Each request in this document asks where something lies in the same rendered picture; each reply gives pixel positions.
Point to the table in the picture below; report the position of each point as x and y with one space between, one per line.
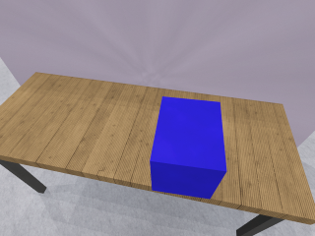
105 131

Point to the carton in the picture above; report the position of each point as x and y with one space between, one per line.
188 155

